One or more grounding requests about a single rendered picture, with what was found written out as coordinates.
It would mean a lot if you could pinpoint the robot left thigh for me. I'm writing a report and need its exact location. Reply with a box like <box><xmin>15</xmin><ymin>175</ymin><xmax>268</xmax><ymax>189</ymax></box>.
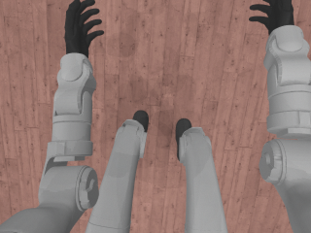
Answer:
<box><xmin>85</xmin><ymin>124</ymin><xmax>148</xmax><ymax>233</ymax></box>

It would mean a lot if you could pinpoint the right robot hand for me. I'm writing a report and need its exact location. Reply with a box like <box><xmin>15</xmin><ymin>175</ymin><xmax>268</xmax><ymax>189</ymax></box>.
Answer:
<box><xmin>249</xmin><ymin>0</ymin><xmax>294</xmax><ymax>36</ymax></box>

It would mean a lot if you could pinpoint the left robot hand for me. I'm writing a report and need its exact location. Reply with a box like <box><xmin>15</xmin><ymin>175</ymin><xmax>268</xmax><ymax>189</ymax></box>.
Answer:
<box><xmin>64</xmin><ymin>0</ymin><xmax>104</xmax><ymax>58</ymax></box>

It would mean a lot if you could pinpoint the robot right upper arm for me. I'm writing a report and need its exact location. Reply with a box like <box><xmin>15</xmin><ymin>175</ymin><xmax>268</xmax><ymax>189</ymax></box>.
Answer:
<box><xmin>259</xmin><ymin>138</ymin><xmax>311</xmax><ymax>233</ymax></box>

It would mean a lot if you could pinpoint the robot left upper arm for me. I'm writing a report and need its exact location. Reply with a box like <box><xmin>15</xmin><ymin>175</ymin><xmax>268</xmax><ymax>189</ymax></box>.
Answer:
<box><xmin>0</xmin><ymin>165</ymin><xmax>99</xmax><ymax>233</ymax></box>

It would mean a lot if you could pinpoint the left robot foot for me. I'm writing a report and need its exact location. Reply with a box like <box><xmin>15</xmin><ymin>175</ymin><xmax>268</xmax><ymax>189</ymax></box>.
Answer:
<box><xmin>133</xmin><ymin>110</ymin><xmax>149</xmax><ymax>133</ymax></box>

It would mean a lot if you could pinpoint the right robot forearm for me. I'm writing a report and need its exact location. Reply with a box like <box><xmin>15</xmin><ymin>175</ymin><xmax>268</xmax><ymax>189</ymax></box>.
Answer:
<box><xmin>263</xmin><ymin>25</ymin><xmax>311</xmax><ymax>141</ymax></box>

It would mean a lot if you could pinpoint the left robot forearm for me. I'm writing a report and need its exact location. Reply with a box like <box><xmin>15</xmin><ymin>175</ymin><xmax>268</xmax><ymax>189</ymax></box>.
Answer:
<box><xmin>38</xmin><ymin>52</ymin><xmax>97</xmax><ymax>203</ymax></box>

